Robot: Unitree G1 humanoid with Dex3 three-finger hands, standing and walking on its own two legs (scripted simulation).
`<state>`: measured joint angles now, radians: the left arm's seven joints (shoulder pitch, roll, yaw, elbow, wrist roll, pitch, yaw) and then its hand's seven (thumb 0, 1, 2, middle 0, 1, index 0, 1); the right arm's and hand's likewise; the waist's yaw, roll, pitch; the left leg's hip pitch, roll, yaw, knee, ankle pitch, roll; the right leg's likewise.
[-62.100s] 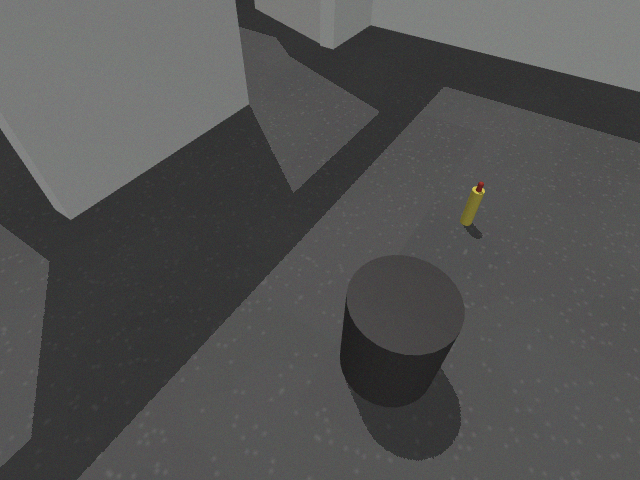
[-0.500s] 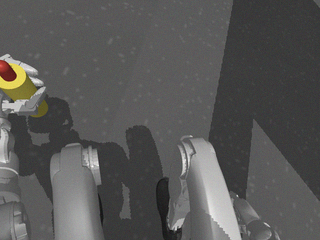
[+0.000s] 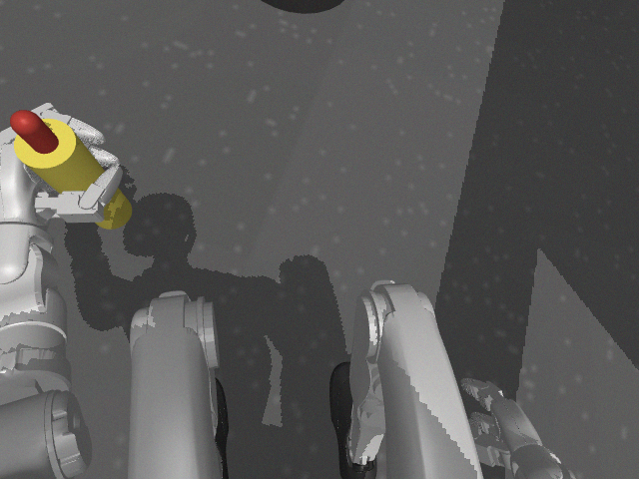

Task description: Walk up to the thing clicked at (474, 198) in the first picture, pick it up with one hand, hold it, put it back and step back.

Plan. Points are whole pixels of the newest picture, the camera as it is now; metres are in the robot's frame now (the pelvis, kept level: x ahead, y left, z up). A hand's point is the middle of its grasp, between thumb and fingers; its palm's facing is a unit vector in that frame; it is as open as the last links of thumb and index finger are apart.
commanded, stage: settle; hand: left
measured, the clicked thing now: (77, 176) +0.45 +0.26 -0.03
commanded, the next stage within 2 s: lift in 0.46 s
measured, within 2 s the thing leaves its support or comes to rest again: neither
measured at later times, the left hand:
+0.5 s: hand (77, 165) +0.44 +0.25 +0.00, palm faces +0.12 -0.99 -0.03, open 6.8 cm
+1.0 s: hand (43, 145) +0.43 +0.25 +0.06, palm faces +0.08 -1.00 -0.04, open 6.8 cm
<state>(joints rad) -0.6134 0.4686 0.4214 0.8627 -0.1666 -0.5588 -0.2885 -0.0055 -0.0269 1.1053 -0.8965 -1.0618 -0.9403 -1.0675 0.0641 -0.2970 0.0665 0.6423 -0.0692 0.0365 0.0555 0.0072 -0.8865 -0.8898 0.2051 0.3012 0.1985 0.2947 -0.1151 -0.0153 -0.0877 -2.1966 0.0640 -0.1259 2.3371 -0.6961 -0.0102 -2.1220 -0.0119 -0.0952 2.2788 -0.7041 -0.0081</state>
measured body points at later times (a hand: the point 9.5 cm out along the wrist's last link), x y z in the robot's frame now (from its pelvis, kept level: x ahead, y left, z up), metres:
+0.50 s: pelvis +0.00 +0.00 +0.02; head +0.19 +0.05 +0.42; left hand +0.43 +0.30 +0.00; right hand +0.13 -0.26 -0.10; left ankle +0.08 +0.13 -0.32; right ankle +0.10 -0.12 -0.32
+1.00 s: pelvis +0.00 +0.00 +0.06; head +0.19 +0.04 +0.47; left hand +0.42 +0.30 +0.07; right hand +0.15 -0.26 -0.06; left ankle +0.08 +0.13 -0.32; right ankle +0.10 -0.12 -0.32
